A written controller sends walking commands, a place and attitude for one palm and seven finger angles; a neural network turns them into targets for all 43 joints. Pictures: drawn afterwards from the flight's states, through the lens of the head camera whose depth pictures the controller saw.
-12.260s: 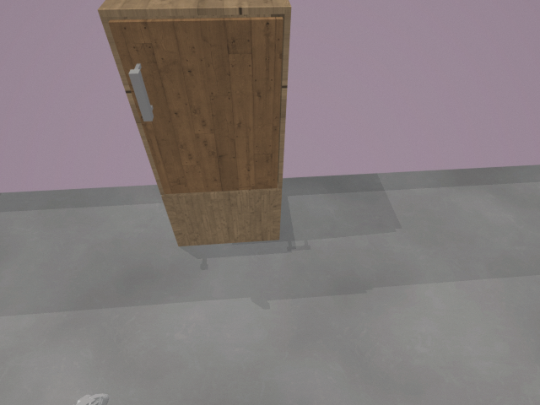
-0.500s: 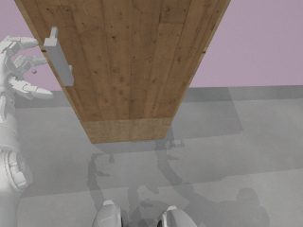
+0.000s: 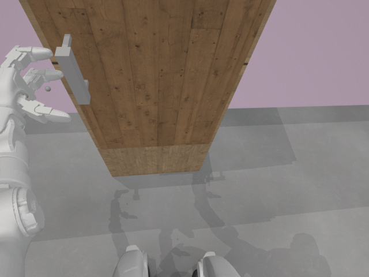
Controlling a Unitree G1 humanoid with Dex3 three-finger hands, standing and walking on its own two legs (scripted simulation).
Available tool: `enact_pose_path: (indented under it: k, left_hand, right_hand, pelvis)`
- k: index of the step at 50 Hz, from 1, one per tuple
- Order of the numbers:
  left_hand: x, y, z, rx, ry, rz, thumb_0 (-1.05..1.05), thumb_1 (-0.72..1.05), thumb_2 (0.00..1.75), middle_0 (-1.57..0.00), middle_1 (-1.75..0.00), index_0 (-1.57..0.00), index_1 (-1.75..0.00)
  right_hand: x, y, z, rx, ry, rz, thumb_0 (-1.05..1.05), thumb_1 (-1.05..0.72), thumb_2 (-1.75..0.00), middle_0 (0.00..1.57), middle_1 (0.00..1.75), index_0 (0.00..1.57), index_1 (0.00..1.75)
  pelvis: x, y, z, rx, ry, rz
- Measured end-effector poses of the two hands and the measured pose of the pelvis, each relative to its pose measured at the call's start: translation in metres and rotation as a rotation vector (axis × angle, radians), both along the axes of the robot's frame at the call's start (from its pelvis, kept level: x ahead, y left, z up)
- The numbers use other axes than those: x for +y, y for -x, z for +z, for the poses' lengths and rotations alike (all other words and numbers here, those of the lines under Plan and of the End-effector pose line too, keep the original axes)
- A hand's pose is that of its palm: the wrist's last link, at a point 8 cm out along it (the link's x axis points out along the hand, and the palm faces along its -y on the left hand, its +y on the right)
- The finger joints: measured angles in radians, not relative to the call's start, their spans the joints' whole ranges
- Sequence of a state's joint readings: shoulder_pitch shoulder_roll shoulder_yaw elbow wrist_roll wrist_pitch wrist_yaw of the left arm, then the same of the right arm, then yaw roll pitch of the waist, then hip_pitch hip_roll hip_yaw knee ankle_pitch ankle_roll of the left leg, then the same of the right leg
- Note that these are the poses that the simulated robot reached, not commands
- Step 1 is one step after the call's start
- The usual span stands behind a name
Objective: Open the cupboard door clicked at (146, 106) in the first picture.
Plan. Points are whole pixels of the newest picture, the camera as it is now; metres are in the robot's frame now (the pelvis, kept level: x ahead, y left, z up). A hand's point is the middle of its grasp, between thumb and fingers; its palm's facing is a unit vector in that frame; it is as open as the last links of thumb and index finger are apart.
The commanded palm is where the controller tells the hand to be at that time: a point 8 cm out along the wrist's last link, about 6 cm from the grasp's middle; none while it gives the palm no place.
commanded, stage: slide the fingers in behind the handle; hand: left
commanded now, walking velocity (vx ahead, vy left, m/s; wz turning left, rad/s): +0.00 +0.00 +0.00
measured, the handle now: (76, 71) +0.53 +0.21 +0.09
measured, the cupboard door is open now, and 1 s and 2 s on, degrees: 0 0 1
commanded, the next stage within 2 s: close the thumb around the handle in 1.38 s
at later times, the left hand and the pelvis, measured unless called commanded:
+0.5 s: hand (71, 88) +0.48 +0.21 +0.09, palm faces +0.06 -1.00 +0.00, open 14.0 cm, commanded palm +0.46 +0.26 +0.09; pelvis +0.00 -0.01 +0.00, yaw +0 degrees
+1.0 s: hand (86, 89) +0.48 +0.19 +0.09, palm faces +0.06 -1.00 -0.01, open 14.0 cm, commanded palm +0.46 +0.23 +0.09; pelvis +0.00 -0.02 +0.00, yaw +1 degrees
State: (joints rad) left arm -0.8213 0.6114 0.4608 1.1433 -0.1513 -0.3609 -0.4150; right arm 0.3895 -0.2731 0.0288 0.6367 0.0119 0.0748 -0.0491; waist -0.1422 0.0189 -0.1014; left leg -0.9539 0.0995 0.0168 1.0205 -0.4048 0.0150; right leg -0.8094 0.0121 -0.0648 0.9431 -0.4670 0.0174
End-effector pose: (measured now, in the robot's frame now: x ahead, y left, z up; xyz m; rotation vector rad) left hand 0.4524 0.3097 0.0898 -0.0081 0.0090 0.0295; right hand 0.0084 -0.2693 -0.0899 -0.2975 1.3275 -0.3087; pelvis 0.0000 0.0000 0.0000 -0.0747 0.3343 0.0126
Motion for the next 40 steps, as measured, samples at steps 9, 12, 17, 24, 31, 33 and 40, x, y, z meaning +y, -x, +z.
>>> enact_pose_path:
  k: [9, 12, 17, 24, 31, 33, 40]
  left_hand:
    - [-0.02, -0.002, -0.002, 0.006, -0.005, 0.013, -0.01, -0.5, 0.3, -0.3, -1.2, -0.3, -1.2]
    - [-0.026, -0.003, -0.001, 0.009, -0.011, 0.013, -0.01, -0.5, 0.3, -0.3, -1.2, -0.3, -1.2]
    - [-0.034, -0.004, 0.0, 0.005, -0.019, 0.011, -0.01, -0.5, 0.3, -0.3, -1.2, -0.3, -1.2]
    - [-0.042, -0.004, -0.001, 0.009, -0.01, 0.027, -0.01, -0.5, 0.3, -0.3, -1.2, -0.3, -1.2]
    - [-0.044, -0.005, -0.002, 0.007, -0.019, 0.03, -0.01, -0.5, 0.3, -0.3, -1.2, -0.3, -1.21]
    - [-0.048, -0.005, -0.002, 0.003, -0.022, 0.019, -0.01, -0.5, 0.3, -0.3, -1.2, -0.3, -1.21]
    - [-0.067, -0.006, -0.002, -0.001, -0.003, 0.005, -0.01, -0.5, 0.3, -0.3, -1.2, -0.3, -1.2]
  right_hand:
    - [0.002, -0.006, -0.002, -0.036, -0.017, 0.006, 0.01, -0.9, -0.9, 0.21, 0.3, 0.2, 0.3]
    - [0.002, -0.007, -0.004, -0.043, -0.025, 0.006, 0.01, -0.9, -0.9, 0.21, 0.3, 0.2, 0.3]
    - [0.002, -0.009, -0.006, -0.048, -0.039, 0.004, 0.01, -0.9, -0.9, 0.21, 0.3, 0.2, 0.3]
    - [-0.001, -0.009, -0.007, -0.046, -0.047, 0.002, 0.01, -0.9, -0.9, 0.21, 0.3, 0.2, 0.3]
    - [-0.007, -0.009, -0.008, -0.034, -0.042, 0.004, 0.01, -0.9, -0.9, 0.21, 0.3, 0.2, 0.3]
    - [-0.008, -0.009, -0.008, -0.029, -0.042, 0.005, 0.01, -0.9, -0.9, 0.21, 0.3, 0.2, 0.3]
    - [-0.009, -0.015, -0.008, -0.046, -0.052, 0.002, 0.01, -0.9, -0.9, 0.21, 0.3, 0.2, 0.3]
  pelvis:
    - [-0.002, 0.002, 0.001, -0.009, -0.006, -0.001]
    - [-0.003, 0.002, 0.0, -0.01, -0.008, 0.0]
    - [-0.005, 0.002, 0.001, -0.012, -0.011, -0.001]
    - [-0.009, 0.0, 0.001, -0.014, -0.016, -0.002]
    - [-0.012, -0.001, 0.0, -0.01, -0.017, 0.004]
    - [-0.013, -0.001, 0.0, -0.01, -0.017, 0.006]
    - [-0.014, -0.004, 0.002, -0.016, -0.022, 0.003]
